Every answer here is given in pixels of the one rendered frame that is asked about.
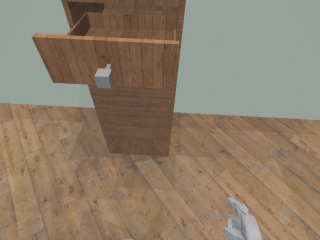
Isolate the right robot hand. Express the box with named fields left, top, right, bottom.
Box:
left=224, top=197, right=263, bottom=240

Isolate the cabinet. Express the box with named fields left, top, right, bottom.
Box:
left=61, top=0, right=186, bottom=157

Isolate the handle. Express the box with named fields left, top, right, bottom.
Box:
left=94, top=63, right=114, bottom=89

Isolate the drawer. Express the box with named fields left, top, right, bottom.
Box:
left=31, top=12, right=180, bottom=89

